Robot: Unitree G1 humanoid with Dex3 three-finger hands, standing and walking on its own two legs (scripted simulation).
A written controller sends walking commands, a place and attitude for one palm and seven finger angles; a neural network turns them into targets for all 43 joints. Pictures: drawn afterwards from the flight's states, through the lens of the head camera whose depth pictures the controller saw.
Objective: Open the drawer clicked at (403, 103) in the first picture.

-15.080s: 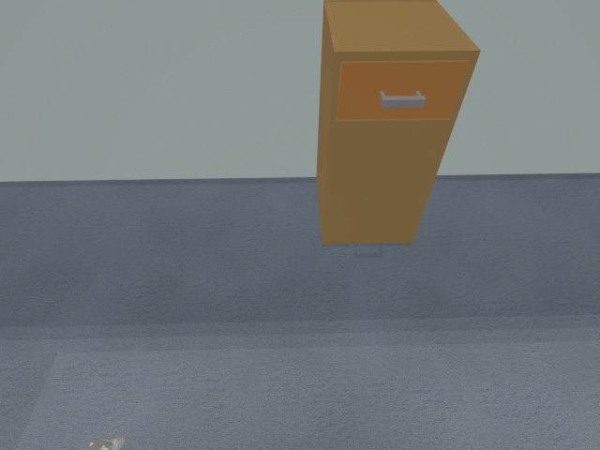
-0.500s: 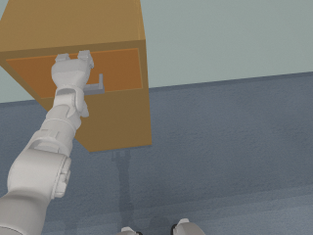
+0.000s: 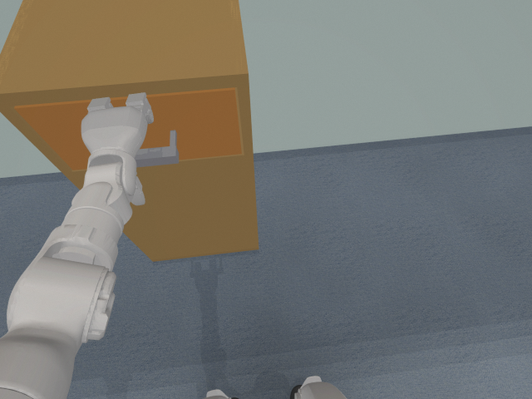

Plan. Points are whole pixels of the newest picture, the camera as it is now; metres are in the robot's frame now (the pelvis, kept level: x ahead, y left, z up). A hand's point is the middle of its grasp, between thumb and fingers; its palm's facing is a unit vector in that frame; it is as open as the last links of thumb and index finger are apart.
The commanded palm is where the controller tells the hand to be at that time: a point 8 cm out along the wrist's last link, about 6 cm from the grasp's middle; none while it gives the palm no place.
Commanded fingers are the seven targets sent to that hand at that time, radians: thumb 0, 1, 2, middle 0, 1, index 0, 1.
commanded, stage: move the hooked fingers above the handle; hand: left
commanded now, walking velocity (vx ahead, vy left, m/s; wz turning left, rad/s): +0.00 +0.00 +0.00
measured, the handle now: (143, 148) +0.56 +0.18 -0.03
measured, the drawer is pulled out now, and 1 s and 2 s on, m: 0.00 0.00 0.00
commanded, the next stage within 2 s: lower the fingers behind the handle in 1.88 s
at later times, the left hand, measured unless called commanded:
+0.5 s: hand (120, 161) +0.49 +0.19 +0.02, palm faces -0.11 +0.02 -0.99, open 13.8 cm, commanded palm +0.49 +0.17 +0.08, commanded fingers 0.00 -0.50 0.30 -0.30 -1.20 -0.30 -1.20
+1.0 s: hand (150, 140) +0.51 +0.14 +0.04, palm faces -0.05 +0.02 -1.00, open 13.6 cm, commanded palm +0.49 +0.18 +0.08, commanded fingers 0.00 -0.50 0.30 -0.30 -1.20 -0.30 -1.20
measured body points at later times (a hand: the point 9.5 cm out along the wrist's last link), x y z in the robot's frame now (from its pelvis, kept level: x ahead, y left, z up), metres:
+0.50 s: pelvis -0.01 +0.00 +0.00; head +0.10 -0.02 +0.44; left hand +0.49 +0.19 +0.08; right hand +0.00 -0.27 -0.14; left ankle -0.03 +0.10 -0.71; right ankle -0.02 -0.11 -0.71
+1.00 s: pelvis -0.02 +0.00 +0.00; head +0.09 -0.02 +0.44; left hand +0.51 +0.14 +0.10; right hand -0.02 -0.26 -0.14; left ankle -0.03 +0.10 -0.71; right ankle -0.02 -0.11 -0.71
